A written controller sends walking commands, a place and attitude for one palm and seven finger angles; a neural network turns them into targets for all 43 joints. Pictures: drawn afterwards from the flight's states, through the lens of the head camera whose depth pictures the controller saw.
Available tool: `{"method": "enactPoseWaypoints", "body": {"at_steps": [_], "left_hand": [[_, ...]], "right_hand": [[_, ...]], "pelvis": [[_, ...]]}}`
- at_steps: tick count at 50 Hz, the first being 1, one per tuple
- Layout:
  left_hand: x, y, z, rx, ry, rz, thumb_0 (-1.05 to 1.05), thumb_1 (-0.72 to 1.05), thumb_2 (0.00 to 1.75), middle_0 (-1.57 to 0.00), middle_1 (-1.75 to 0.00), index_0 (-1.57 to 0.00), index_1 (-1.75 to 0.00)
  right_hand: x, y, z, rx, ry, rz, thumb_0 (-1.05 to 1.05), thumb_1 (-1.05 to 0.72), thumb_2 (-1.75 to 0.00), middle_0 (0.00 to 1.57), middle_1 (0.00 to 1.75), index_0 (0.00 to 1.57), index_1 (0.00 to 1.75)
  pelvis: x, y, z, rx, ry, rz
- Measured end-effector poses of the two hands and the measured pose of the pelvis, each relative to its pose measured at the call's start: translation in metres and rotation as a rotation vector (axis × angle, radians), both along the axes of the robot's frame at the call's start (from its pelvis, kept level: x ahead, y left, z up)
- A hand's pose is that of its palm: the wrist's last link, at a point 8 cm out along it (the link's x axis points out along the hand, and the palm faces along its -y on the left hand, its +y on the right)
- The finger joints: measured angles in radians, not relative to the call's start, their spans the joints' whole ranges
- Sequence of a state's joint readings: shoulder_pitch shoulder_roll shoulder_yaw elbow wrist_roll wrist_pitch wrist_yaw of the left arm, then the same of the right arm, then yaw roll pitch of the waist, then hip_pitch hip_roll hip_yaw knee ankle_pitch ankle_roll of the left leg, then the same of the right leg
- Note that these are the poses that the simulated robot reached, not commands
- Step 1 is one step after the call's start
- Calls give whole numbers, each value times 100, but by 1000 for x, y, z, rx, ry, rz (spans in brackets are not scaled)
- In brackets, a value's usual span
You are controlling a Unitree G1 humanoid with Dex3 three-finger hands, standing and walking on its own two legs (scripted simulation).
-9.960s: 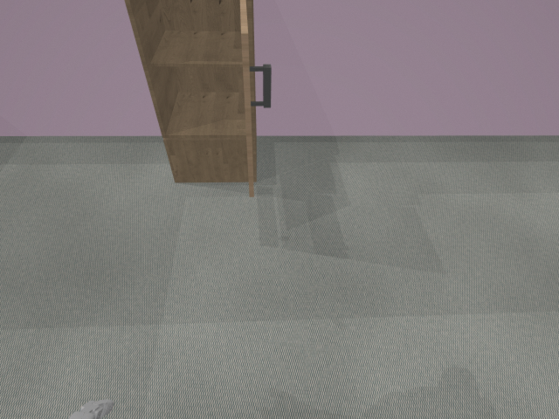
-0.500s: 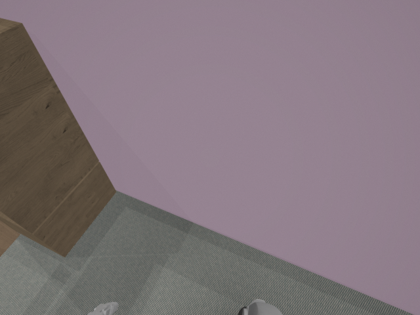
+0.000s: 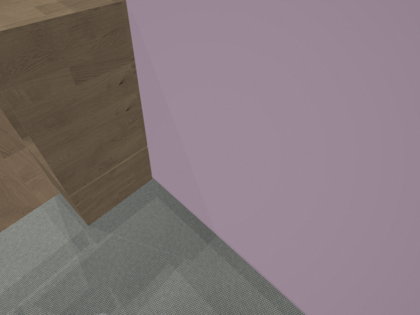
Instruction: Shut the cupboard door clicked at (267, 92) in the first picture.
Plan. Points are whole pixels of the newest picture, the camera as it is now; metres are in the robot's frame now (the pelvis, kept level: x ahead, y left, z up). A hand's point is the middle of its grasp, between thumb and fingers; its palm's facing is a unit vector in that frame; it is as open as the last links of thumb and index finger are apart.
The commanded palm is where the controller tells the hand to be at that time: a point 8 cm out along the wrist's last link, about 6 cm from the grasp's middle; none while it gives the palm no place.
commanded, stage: turn to face it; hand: left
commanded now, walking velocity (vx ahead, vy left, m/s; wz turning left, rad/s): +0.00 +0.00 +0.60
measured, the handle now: out of the picture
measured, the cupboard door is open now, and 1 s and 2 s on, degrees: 92 92 92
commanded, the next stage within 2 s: take the last steps up to it in 1.52 s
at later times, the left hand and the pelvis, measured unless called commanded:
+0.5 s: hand out of the picture +0.06 +0.19 -0.13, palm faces +0.30 -0.90 -0.31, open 7.4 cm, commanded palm none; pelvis +0.00 -0.05 +0.01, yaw +17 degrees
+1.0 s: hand out of the picture -0.15 +0.15 -0.17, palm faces +0.61 -0.75 -0.25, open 7.4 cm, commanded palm none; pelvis -0.05 -0.05 +0.01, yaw +37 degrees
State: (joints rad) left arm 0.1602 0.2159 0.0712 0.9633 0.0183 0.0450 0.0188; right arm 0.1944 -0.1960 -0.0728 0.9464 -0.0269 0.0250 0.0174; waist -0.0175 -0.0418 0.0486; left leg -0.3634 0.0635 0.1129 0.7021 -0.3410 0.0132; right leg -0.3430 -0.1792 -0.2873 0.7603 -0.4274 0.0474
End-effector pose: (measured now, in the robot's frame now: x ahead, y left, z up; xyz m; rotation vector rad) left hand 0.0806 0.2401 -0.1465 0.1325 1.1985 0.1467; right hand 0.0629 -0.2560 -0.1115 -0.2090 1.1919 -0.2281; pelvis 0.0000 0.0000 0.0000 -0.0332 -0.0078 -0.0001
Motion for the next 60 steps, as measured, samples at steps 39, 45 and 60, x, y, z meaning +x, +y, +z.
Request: {"method": "enactPoseWaypoints", "body": {"at_steps": [39,45,60], "left_hand": [[-137,-67,58,100,-4,447,1,90,90,-20,-30,-21,-30],[-202,-69,39,57,79,561,1,90,90,-20,-30,-21,-30],[-279,-34,35,60,88,758,1,91,90,-20,-30,-20,-29]], "right_hand": [[95,-34,-7,47,113,468,0,-91,-90,20,30,19,30],[118,10,-1,19,81,607,0,-91,-90,20,30,19,30],[112,96,20,17,-14,813,0,-90,-90,21,30,20,30]], "pelvis": [[-12,-72,25,78,14,502],[-29,-62,19,58,27,577],[-58,-36,24,14,2,737]]}}
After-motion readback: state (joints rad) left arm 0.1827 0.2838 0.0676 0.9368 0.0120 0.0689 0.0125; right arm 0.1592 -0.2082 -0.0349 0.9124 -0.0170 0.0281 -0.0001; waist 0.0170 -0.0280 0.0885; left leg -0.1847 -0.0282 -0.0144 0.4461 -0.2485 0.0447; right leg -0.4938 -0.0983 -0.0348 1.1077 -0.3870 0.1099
